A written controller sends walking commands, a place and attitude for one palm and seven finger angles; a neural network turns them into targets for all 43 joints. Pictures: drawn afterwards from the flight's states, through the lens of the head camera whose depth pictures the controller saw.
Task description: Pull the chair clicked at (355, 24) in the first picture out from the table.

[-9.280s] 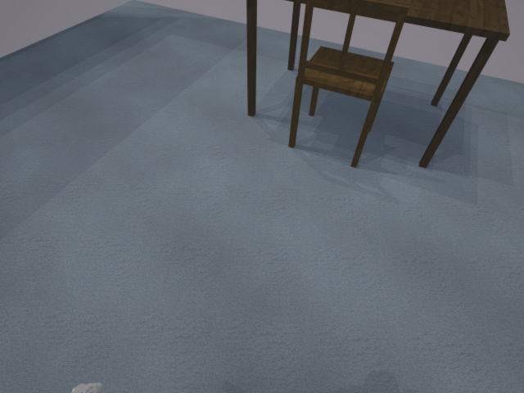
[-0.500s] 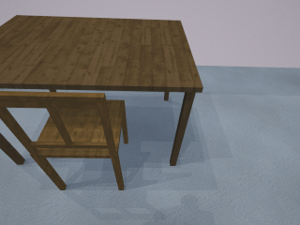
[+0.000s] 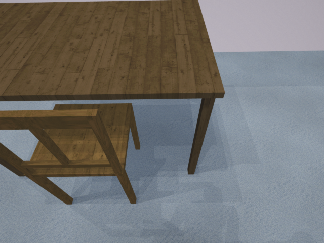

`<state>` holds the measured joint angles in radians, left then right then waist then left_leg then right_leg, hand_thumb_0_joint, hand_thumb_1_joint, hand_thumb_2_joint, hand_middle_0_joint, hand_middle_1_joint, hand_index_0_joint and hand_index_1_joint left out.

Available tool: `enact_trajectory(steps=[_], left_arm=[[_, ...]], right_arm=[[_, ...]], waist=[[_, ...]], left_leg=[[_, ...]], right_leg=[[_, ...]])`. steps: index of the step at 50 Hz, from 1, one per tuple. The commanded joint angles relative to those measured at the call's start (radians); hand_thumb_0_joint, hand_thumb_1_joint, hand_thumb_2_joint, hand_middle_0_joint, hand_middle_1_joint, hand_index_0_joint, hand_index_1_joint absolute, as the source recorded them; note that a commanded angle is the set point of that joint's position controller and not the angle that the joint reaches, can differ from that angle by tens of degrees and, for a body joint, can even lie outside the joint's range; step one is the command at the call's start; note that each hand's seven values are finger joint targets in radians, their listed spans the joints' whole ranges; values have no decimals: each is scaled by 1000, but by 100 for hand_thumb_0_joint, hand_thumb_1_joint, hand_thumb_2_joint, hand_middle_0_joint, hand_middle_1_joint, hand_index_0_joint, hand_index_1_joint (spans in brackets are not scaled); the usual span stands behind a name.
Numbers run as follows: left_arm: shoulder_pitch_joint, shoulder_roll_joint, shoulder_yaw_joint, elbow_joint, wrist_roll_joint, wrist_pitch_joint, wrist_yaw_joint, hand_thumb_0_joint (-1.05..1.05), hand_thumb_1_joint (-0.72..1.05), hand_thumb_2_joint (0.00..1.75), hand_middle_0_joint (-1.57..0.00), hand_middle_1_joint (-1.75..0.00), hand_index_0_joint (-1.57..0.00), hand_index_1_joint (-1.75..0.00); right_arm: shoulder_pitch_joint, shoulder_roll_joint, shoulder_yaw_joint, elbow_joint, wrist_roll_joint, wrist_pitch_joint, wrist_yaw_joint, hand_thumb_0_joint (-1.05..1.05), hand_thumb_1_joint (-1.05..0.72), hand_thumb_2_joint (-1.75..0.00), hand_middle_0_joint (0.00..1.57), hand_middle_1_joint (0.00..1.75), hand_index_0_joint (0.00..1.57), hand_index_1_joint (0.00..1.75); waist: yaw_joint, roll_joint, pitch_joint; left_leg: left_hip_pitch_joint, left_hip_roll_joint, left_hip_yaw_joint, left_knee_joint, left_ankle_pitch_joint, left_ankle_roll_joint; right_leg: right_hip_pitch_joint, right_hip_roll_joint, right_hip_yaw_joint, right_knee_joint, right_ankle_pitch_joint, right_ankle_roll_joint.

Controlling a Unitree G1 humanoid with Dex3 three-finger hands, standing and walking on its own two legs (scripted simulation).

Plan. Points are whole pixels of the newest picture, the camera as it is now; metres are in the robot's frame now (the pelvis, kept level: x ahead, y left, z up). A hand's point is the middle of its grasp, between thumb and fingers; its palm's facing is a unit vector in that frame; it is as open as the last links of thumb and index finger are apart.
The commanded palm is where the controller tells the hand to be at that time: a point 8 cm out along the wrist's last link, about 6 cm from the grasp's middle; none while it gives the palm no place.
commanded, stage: come to a stop and stand still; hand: left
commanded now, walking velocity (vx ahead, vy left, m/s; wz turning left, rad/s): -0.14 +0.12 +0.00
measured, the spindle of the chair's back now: (51, 146) +0.42 +0.39 -0.11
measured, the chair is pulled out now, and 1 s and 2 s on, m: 0.00 0.00 0.00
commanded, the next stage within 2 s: look again from close up in 0.96 s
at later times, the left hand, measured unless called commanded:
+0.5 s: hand out of the picture -0.03 +0.21 -0.17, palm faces +0.00 -0.98 -0.20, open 7.3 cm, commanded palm none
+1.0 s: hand out of the picture -0.05 +0.15 -0.16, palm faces +0.01 -0.99 -0.14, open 7.3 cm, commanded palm none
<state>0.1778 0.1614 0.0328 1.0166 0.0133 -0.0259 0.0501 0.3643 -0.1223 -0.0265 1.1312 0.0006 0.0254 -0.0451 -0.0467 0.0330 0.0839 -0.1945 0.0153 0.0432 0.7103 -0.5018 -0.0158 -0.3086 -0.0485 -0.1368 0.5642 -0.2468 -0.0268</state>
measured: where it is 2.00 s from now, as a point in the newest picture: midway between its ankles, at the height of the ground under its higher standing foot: outside the picture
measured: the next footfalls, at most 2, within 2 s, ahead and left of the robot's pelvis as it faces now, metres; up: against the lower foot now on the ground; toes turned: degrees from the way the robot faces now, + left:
left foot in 0.18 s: +0.02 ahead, +0.14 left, +0.00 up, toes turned +1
right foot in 0.46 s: +0.00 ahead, -0.09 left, +0.00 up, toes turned -4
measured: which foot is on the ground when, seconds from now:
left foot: up 0.00-0.16, down 0.18-1.00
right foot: down 0.00-0.20, up 0.22-0.44, down 0.46-1.00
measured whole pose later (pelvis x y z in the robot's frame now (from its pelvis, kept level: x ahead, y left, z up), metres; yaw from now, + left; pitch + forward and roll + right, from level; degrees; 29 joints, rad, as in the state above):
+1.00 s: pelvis -0.02 +0.00 +0.01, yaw -2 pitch -1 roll +0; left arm 0.35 0.08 -0.01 1.14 0.01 -0.02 0.05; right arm 0.35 -0.09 0.00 1.19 -0.01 0.01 -0.03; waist -0.02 0.01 0.01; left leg -0.16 0.05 0.09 0.39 -0.21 -0.02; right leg -0.13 0.02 -0.07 0.39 -0.24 -0.05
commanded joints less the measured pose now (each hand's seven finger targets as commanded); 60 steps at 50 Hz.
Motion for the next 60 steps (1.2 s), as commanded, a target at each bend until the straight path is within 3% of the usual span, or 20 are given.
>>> enact_trajectory(steps=[1, 5, 7, 8, 9, 10, 12, 13, 18, 21, 23, 26, 31, 40, 52, 53, 54, 55, 56, 60], left_arm=[[113, 159, 49, -25, 14, 22, 21, 0, 90, 90, -20, -30, -20, -30], [23, 167, 55, -72, 17, 40, 7, 0, 90, 90, -20, -30, -20, -30], [-1, 150, 54, -85, 11, 50, 1, 0, 90, 90, -20, -30, -20, -30], [7, 105, 45, -101, 7, 59, -5, 0, 90, 90, -20, -30, -20, -30], [14, 51, 33, -119, 0, 65, -11, 0, 90, 90, -20, -30, -20, -30], [0, 54, 32, -110, 7, 68, -12, 0, 90, 90, -20, -30, -20, -30], [64, 63, 30, -63, 18, 62, -26, 0, 90, 90, -20, -30, -20, -30], [96, 53, 23, -39, 16, 57, -33, 0, 90, 90, -20, -30, -20, -30], [87, 36, 1, -23, 13, 40, -45, 0, 90, 90, -20, -30, -20, -30], [169, 44, -1, 12, 9, 31, -40, 0, 90, 90, -20, -30, -20, -30], [215, 75, -3, 43, 6, 18, -27, 0, 90, 90, -20, -30, -20, -30], [201, 78, -12, 66, 3, 8, -24, 0, 90, 90, -20, -30, -20, -30], [226, 57, -26, 97, -2, 3, -14, 0, 90, 90, -20, -30, -20, -30], [257, 26, -27, 110, -5, -3, -3, 0, 90, 90, -20, -30, -20, -30], [271, 7, -22, 99, -3, -5, 3, 0, 90, 90, -20, -30, -20, -30], [297, 64, -22, 118, 16, -34, 33, 0, 90, 90, -20, -30, -20, -30], [274, 98, -12, 68, 10, -41, 24, 0, 90, 90, -20, -30, -20, -30], [217, 90, -18, 48, 10, -41, 17, 0, 90, 90, -20, -30, -20, -30], [182, 91, -10, 26, 7, -45, 13, 0, 90, 90, -20, -30, -20, -30], [178, 56, -21, 22, 1, -20, 4, 0, 90, 90, -20, -30, -20, -30]], right_arm=[[15, -60, -33, -70, 0, -3, 1, 0, -90, -90, 20, 30, 20, 30], [43, -58, -37, -87, -9, 7, 14, 0, -90, -90, 20, 30, 20, 30], [87, -69, -37, -85, -11, -2, 18, 0, -90, -90, 20, 30, 20, 30], [80, -119, -42, -96, -16, -12, 19, 0, -90, -90, 20, 30, 20, 30], [26, -190, -49, -133, -29, -19, 20, 0, -90, -90, 20, 30, 20, 30], [-68, -204, -47, -162, -33, -22, 21, 0, -90, -90, 20, 30, 20, 30], [-164, -178, -26, -170, -35, -35, 14, 0, -90, -90, 20, 30, 20, 30], [-171, -173, -24, -168, -33, -37, 11, 0, -90, -90, 20, 30, 20, 30], [-66, -195, -37, -120, -31, -34, 5, 0, -90, -90, 20, 30, 20, 30], [-76, -189, -33, -104, -20, -35, 2, 0, -90, -90, 20, 30, 20, 30], [-74, -143, -17, -93, -11, -43, 5, 0, -90, -90, 20, 30, 20, 30], [-72, -118, -7, -64, -10, -35, 9, 0, -90, -90, 20, 30, 20, 30], [-41, -98, 9, -8, -8, -37, 10, 0, -90, -90, 20, 30, 20, 30], [22, -62, 17, 32, -11, -33, 8, 0, -90, -90, 20, 30, 20, 30], [58, -43, 14, 32, -11, -35, 3, 0, -90, -90, 20, 30, 20, 30], [-80, -84, 18, -51, -11, -61, 18, 0, -90, -90, 20, 30, 20, 30], [-18, -29, 15, -91, -12, -44, 21, 0, -90, -90, 20, 30, 20, 30], [21, -33, 13, -82, -10, -42, 24, 0, -90, -90, 20, 30, 20, 30], [52, -28, 14, -84, -14, -44, 28, 0, -90, -90, 20, 30, 20, 30], [35, -67, 18, -87, -17, -56, 20, 0, -90, -90, 20, 30, 20, 30]], waist=[[66, -125, -148], [25, -188, -144], [-9, -172, -125], [-3, -15, -104], [9, 209, -41], [17, 211, 2], [67, 147, -10], [69, 118, -18], [8, 77, -27], [39, 55, -54], [40, -18, -59], [27, -130, -46], [36, -30, -9], [40, -49, 26], [40, -47, 23], [85, -99, 84], [27, -85, -18], [4, -70, -67], [-6, -57, -118], [23, 17, -11]], left_leg=[[-195, 27, -43, 176, -78, -7], [-73, 14, 14, 12, 90, -18], [78, 22, 37, -214, 278, -11], [89, 109, -82, -322, 285, 23], [-65, 287, -292, -483, 233, 99], [-226, 331, -357, -572, 78, 164], [-184, 267, -275, -562, 61, 155], [-124, 250, -234, -544, 98, 152], [82, 257, -188, -473, 308, 159], [62, 212, -132, -374, 461, 116], [0, 135, -59, -324, 432, 61], [35, 99, -18, -329, 318, 34], [52, 108, -33, -383, 347, 34], [22, 95, -27, -384, 321, 23], [15, 101, -23, -366, 353, 19], [-134, 88, 18, -114, 347, -7], [-108, 60, -26, -93, 136, 17], [-75, 56, -18, -95, 132, 14], [-22, 45, -13, -149, 213, 17], [-69, 84, -73, -258, 295, 42]], right_leg=[[274, -340, 265, -117, 937, -220], [102, -266, 207, -150, 539, -152], [-31, -201, 174, -105, 254, -77], [-105, -106, 125, -24, 33, -20], [-122, 0, 56, 96, -186, 42], [-49, 4, 106, 227, -232, 40], [-37, -11, 155, 294, -156, 35], [-52, -10, 145, 269, -138, 41], [-58, 9, 92, 46, -173, 46], [79, 7, 101, -179, 28, 38], [161, -60, 184, -211, 200, 5], [109, -79, 205, -233, 176, -14], [100, -60, 191, -263, 130, -1], [90, -62, 197, -296, 59, -7], [99, -59, 190, -275, 135, -12], [81, -128, 253, -222, 683, 37], [116, -183, 292, -229, 543, -19], [82, -168, 269, -243, 300, -65], [90, -141, 243, -210, 253, -77], [31, -51, 198, -163, -7, -42]])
